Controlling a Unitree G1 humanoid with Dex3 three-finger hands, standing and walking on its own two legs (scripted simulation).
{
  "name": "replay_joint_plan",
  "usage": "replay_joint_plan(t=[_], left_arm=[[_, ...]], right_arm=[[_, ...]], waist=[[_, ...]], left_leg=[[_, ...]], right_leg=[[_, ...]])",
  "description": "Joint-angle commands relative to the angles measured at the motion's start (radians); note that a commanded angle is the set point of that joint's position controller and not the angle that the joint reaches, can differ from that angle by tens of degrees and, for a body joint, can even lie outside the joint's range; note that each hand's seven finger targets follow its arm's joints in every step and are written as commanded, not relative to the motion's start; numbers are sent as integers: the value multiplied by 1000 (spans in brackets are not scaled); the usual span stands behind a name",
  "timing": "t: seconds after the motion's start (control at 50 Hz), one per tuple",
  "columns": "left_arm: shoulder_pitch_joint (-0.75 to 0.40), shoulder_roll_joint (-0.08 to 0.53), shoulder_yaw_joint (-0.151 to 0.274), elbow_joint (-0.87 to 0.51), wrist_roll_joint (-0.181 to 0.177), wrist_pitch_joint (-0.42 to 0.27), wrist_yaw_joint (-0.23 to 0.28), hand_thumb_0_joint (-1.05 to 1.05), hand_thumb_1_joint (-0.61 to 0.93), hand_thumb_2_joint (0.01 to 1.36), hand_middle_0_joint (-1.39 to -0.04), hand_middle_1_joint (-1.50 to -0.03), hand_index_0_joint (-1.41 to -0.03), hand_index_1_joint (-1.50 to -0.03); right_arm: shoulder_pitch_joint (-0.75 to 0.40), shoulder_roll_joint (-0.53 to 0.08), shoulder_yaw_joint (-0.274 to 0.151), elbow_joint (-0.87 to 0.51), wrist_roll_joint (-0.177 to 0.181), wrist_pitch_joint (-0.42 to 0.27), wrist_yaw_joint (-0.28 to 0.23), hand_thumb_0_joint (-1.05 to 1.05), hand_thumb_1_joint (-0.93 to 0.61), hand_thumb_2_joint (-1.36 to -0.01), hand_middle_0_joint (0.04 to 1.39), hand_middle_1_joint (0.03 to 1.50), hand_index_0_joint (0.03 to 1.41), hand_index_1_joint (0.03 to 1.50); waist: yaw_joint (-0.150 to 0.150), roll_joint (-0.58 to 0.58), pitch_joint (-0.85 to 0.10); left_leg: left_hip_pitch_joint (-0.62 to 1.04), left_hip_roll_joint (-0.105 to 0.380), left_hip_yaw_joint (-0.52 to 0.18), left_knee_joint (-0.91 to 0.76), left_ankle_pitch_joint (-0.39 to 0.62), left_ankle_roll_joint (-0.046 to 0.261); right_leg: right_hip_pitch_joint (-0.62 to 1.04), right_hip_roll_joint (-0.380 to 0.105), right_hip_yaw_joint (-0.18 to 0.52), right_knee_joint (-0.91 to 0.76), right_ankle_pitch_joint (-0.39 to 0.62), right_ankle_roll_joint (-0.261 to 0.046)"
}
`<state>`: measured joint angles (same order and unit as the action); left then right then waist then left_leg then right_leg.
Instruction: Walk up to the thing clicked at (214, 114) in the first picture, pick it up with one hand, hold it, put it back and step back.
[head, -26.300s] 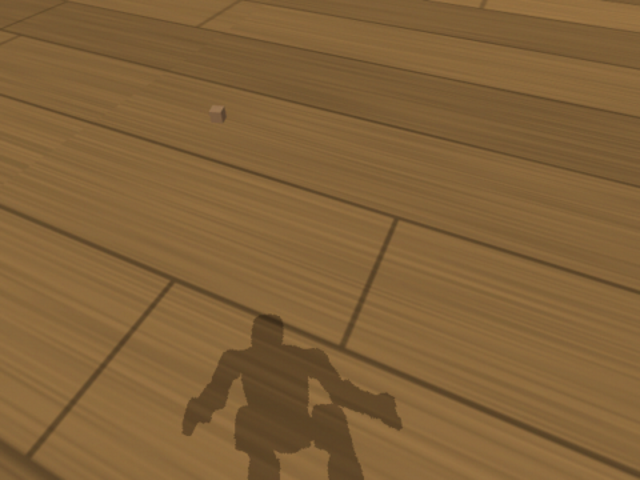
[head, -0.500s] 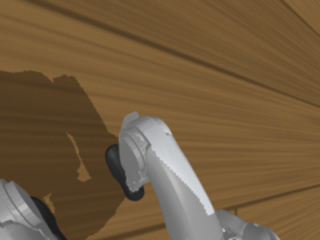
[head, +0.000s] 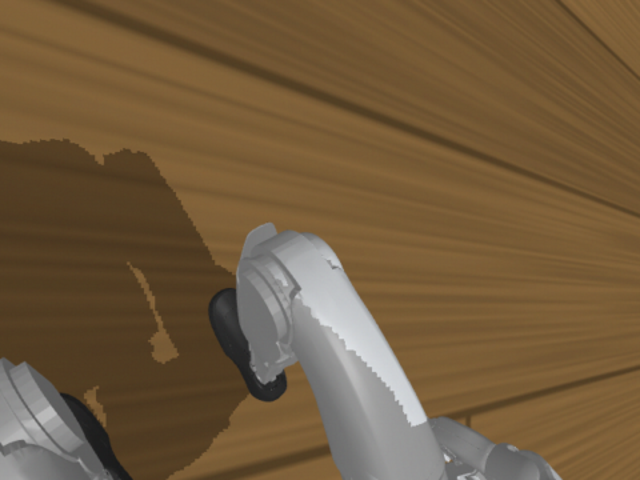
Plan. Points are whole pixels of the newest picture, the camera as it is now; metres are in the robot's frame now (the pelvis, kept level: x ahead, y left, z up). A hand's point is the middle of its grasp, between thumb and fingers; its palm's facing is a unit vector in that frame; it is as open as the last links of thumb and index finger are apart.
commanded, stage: withdraw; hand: left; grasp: from above
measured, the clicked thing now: out of the picture +0.44 +0.36 -0.29
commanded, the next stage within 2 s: close in in 0.94 s
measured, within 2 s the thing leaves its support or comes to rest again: neither
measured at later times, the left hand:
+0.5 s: hand out of the picture +0.44 +0.41 -0.17, palm faces +0.03 -0.39 -0.92, open 13.9 cm
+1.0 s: hand out of the picture +0.40 +0.37 -0.14, palm faces -0.44 -0.30 -0.85, open 13.7 cm
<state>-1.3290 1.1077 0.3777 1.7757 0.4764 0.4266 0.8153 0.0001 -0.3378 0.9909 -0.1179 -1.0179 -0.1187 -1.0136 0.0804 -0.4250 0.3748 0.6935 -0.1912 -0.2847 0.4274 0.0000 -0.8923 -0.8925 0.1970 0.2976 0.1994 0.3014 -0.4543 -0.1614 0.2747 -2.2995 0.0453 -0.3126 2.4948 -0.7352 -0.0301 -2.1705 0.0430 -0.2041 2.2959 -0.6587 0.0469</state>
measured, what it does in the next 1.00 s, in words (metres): stands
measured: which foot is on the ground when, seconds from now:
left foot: down 0.00-1.00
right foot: down 0.00-1.00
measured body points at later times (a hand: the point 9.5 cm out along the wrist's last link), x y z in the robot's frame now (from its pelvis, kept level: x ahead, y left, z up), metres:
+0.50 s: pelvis +0.00 +0.00 +0.01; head +0.27 +0.11 +0.36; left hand +0.44 +0.42 -0.11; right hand +0.03 -0.25 -0.06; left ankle +0.06 +0.13 -0.29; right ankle +0.12 -0.12 -0.29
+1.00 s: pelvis -0.01 -0.01 +0.01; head +0.22 +0.07 +0.39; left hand +0.42 +0.38 -0.09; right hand +0.08 -0.27 -0.09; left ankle +0.06 +0.13 -0.29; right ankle +0.12 -0.12 -0.29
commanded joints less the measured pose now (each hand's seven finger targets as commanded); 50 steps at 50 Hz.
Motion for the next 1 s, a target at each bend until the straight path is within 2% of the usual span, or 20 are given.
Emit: replay_joint_plan(t=[0.0,0.1,0.16,0.22,0.26,0.3,0.36,0.4,0.48,0.52,0.56,0.62,0.64,0.68,0.7,0.8,0.86,0.92,0.94,0.98], left_arm=[[-209,181,-23,-79,21,-7,45,0,-360,991,-98,-1024,-97,-1025],[-191,168,-32,-97,27,-5,48,0,-442,960,-66,-1000,-88,-975],[-205,191,-15,-153,40,-7,48,0,-447,961,-66,-1000,-86,-976],[-227,218,-5,-229,69,2,31,0,-457,964,-66,-987,-82,-968],[-238,251,13,-333,110,16,8,0,-454,961,-65,-979,-81,-960],[-220,272,22,-465,153,36,-32,0,-463,962,-66,-970,-78,-954],[-73,152,3,-513,172,72,-133,0,-466,955,-65,-962,-77,-946],[4,24,-66,-542,182,88,-205,0,-463,950,-69,-964,-83,-946],[83,-270,-233,-622,182,99,-325,0,-451,943,-69,-977,-88,-953],[81,-297,-261,-651,204,95,-372,0,-429,934,-68,-981,-93,-952],[44,-283,-275,-629,238,64,-412,0,-423,935,-69,-980,-94,-951],[-23,-239,-297,-596,326,-8,-472,0,-422,938,-67,-991,-93,-960],[-34,-257,-312,-567,353,-38,-482,0,-430,942,-66,-994,-92,-965],[-27,-204,-307,-511,418,-92,-494,0,-436,945,-65,-999,-91,-970],[-40,-213,-312,-499,438,-119,-498,0,-439,948,-65,-999,-89,-971],[33,-162,-295,-359,487,-242,-526,0,-419,943,-66,-1001,-94,-969],[22,-124,-282,-357,514,-321,-534,0,-416,942,-67,-995,-96,-963],[44,-61,-259,-364,552,-407,-535,0,-417,936,-68,-988,-97,-955],[35,-41,-253,-390,572,-437,-536,0,-412,929,-68,-983,-98,-948],[60,-34,-252,-408,593,-490,-537,0,-410,924,-68,-984,-101,-947]], right_arm=[[238,-358,-85,70,0,5,3,0,-882,-891,201,300,200,300],[246,-352,-84,48,5,7,15,0,-889,-892,200,299,199,299],[257,-349,-92,37,9,9,19,0,-890,-892,200,299,199,299],[258,-328,-104,36,18,10,19,0,-892,-894,200,299,199,299],[285,-318,-131,31,27,14,18,0,-891,-893,200,299,199,299],[292,-308,-174,18,43,21,9,0,-889,-893,200,299,199,299],[315,-260,-236,42,75,35,-2,0,-887,-891,199,299,199,299],[318,-209,-263,78,91,43,-13,0,-887,-890,200,299,200,299],[318,-184,-333,113,117,43,-40,0,-886,-888,200,299,200,299],[357,-179,-356,152,125,49,-54,0,-881,-886,200,299,200,299],[364,-176,-373,171,129,58,-75,0,-879,-886,200,299,200,299],[336,-157,-372,168,128,64,-110,0,-875,-885,200,299,200,299],[315,-145,-369,147,127,63,-123,0,-877,-886,201,299,200,299],[285,-132,-351,113,119,61,-144,0,-878,-887,201,299,200,299],[274,-129,-349,102,118,62,-156,0,-877,-887,201,299,200,299],[267,-105,-332,74,95,72,-201,0,-874,-885,201,300,201,300],[273,-103,-326,59,85,83,-219,0,-875,-885,201,300,201,300],[264,-110,-320,44,78,101,-233,0,-875,-885,201,300,201,300],[273,-127,-322,41,77,107,-240,0,-875,-884,201,299,201,299],[263,-121,-322,41,75,124,-249,0,-877,-884,201,299,201,299]], waist=[[-78,577,-655],[-76,594,-662],[-52,631,-709],[-12,675,-766],[15,727,-847],[69,802,-933],[144,783,-1029],[173,736,-1000],[150,577,-950],[135,528,-926],[141,483,-903],[140,434,-851],[152,442,-840],[164,398,-828],[170,410,-825],[181,312,-789],[190,274,-831],[208,306,-879],[199,302,-871],[207,335,-895]], left_leg=[[498,36,94,-244,228,25],[522,38,84,-244,253,23],[537,40,99,-250,293,19],[538,40,126,-246,324,18],[576,40,143,-258,372,13],[635,40,155,-277,399,5],[618,27,182,-291,406,9],[546,20,201,-301,360,19],[512,14,196,-348,280,32],[536,9,173,-393,220,33],[521,1,172,-424,140,39],[506,-14,174,-440,87,38],[500,-16,191,-441,100,36],[469,-27,220,-421,115,40],[472,-32,229,-426,109,39],[378,-39,287,-379,102,46],[338,-36,298,-341,125,49],[352,-29,294,-313,166,45],[355,-33,290,-300,167,48],[373,-27,289,-288,180,40]], right_leg=[[397,34,-92,-193,316,-41],[385,33,-98,-187,328,-42],[424,36,-89,-190,362,-43],[445,35,-72,-200,384,-42],[460,38,-64,-200,413,-46],[443,39,-52,-193,405,-57],[462,46,-35,-194,413,-64],[414,53,-19,-205,370,-67],[307,55,-6,-246,272,-73],[253,43,2,-260,211,-77],[238,40,15,-277,134,-79],[212,34,34,-281,69,-80],[214,32,38,-277,72,-84],[246,31,54,-289,58,-82],[234,24,57,-285,48,-85],[327,25,101,-317,-31,-79],[379,19,115,-313,-18,-71],[374,15,103,-268,32,-72],[348,9,88,-263,47,-70],[349,10,77,-231,66,-69]])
